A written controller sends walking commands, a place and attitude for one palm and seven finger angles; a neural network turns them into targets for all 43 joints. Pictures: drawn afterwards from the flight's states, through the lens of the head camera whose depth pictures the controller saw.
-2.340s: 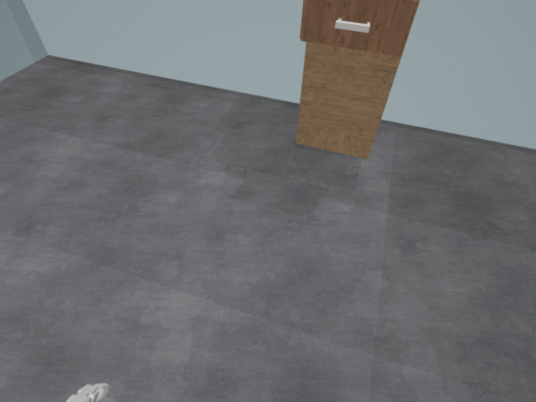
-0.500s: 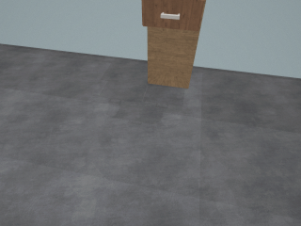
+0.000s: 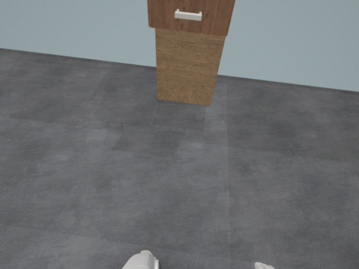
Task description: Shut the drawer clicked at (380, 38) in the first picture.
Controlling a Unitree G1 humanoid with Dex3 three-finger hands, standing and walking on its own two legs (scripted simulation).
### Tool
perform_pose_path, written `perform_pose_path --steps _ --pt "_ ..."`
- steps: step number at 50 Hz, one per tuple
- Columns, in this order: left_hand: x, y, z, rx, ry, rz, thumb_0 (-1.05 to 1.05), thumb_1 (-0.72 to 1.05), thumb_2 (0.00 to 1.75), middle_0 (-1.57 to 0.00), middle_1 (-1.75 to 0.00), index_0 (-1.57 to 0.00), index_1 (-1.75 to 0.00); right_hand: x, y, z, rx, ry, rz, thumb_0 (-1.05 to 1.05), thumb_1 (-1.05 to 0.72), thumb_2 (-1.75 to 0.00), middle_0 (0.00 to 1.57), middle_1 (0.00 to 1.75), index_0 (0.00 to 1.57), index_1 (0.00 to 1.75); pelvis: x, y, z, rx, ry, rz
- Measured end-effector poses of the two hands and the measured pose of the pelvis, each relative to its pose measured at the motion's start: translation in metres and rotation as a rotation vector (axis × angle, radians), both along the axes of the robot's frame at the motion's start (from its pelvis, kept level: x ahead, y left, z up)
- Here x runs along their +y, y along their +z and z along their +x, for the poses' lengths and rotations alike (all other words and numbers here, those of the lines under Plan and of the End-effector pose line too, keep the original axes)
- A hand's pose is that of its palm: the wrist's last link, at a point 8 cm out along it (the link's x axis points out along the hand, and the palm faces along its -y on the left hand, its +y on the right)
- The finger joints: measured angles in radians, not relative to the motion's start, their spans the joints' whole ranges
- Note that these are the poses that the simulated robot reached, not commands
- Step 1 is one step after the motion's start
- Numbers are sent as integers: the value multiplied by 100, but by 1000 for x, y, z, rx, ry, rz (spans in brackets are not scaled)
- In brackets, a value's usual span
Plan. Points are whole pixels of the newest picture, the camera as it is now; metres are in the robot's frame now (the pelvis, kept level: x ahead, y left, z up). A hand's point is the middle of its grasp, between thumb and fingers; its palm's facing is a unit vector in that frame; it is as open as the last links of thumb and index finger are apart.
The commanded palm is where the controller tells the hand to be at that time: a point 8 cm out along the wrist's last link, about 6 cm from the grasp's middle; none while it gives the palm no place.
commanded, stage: walk to a spot facing it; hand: left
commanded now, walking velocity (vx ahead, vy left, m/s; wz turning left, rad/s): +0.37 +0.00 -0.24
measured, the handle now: (188, 14) +1.13 +0.08 +0.06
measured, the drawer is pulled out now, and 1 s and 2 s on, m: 0.27 0.27 0.27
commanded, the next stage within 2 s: turn to face it in 0.90 s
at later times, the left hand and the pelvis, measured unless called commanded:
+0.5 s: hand (123, 202) +0.30 +0.20 -0.16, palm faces -0.18 -0.97 -0.14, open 7.3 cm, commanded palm none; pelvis +0.20 +0.04 +0.02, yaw -12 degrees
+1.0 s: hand (160, 151) +0.50 +0.12 -0.15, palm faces -0.29 -0.93 -0.23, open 7.2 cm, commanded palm none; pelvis +0.41 -0.06 +0.01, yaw -20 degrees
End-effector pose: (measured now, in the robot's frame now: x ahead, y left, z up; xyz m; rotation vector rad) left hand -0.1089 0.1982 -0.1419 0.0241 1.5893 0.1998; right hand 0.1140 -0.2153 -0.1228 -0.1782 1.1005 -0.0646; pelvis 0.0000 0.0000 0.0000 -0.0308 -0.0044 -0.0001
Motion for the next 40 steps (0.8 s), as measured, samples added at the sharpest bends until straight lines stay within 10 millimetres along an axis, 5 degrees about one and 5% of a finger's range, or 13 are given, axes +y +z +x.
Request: perform_pose_path --steps 2,5,12,17,25,32,36,40 --pt "16 -13 24 10 -14 -7 0 91 90 -21 -30 -21 -30 11 -4 23 -41 -11 -15 1 -91 -90 20 30 20 30 12 -10 21 -8 -15 0" --pt "41 -17 76 -29 -66 -3 0 91 90 -21 -30 -20 -30 22 1 31 -50 -64 -23 1 -91 -90 20 30 20 30 25 -7 45 -29 -57 9" --pt "80 2 233 -266 -173 32 0 91 90 -20 -30 -20 -30 19 16 0 70 -226 -87 -2 -96 -90 20 30 20 30 45 14 97 -35 -103 12" --pt "81 12 317 -356 -220 27 0 91 90 -20 -30 -20 -30 31 15 -28 215 -301 -75 -1 -94 -90 20 30 20 30 50 19 135 -27 -134 21" --pt "48 11 415 -331 -342 -15 0 91 90 -20 -30 -20 -30 72 8 -49 408 -434 26 0 -92 -90 20 30 20 30 38 16 200 -19 -201 23" --pt "-15 2 518 -353 -471 -57 0 91 90 -20 -30 -20 -30 93 5 -41 577 -537 128 1 -91 -90 20 30 20 30 8 3 264 2 -258 15" --pt "-48 -6 572 -434 -492 -53 0 91 90 -20 -30 -20 -30 77 -6 -13 632 -574 171 1 -91 -90 20 30 20 30 -22 -10 304 -1 -294 28" --pt "-52 4 593 -444 -438 -10 -1 92 90 -21 -30 -21 -30 26 -14 62 500 -560 128 1 -91 -90 20 30 20 30 -41 -1 336 -26 -307 21"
